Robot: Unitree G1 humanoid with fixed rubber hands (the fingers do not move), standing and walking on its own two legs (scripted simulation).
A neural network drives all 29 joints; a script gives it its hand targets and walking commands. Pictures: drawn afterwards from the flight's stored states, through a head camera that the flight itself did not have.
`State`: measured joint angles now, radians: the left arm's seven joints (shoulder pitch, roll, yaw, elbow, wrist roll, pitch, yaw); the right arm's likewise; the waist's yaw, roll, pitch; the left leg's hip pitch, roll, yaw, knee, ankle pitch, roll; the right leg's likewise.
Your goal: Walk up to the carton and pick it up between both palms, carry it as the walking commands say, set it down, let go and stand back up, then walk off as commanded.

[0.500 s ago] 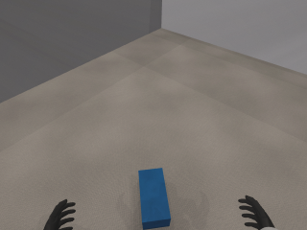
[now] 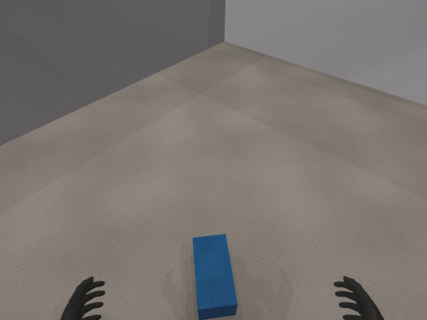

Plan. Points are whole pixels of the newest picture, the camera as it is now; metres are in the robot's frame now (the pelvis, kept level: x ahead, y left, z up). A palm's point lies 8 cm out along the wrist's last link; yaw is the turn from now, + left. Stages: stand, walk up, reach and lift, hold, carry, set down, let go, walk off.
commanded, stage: stand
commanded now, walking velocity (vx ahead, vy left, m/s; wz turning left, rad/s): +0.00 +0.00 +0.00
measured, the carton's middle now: (213, 274) +0.47 +0.02 -0.69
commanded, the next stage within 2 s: walk off in 0.38 s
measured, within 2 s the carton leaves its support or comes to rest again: neither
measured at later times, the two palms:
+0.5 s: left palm out of the picture +0.12 +0.26 -0.07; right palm out of the picture +0.14 -0.29 -0.08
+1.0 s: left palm out of the picture +0.06 +0.18 -0.09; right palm out of the picture +0.07 -0.37 -0.10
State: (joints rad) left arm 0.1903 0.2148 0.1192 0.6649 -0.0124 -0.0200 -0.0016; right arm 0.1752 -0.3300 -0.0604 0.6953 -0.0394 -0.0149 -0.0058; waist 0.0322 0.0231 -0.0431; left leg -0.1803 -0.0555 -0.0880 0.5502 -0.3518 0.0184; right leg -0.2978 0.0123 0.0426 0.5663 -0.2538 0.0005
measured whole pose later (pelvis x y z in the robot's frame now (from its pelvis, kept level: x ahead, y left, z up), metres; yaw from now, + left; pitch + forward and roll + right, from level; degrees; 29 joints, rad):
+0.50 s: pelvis -0.01 +0.00 +0.00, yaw +0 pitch -2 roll +1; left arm 0.19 0.22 0.12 0.70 -0.01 -0.04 0.00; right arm 0.18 -0.34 -0.06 0.74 -0.04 -0.02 0.00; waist 0.03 0.02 -0.04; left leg -0.18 -0.06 -0.09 0.55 -0.33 0.01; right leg -0.30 0.01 0.04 0.57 -0.23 0.00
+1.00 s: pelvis -0.05 -0.08 +0.00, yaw -2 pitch -3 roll +1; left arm 0.23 0.22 0.12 0.73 -0.01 0.07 -0.01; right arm 0.18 -0.31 -0.07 0.76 -0.03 0.07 -0.05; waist 0.03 0.01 0.00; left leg -0.29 0.05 -0.09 0.79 -0.47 -0.07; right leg -0.25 0.01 0.00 0.60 -0.28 -0.03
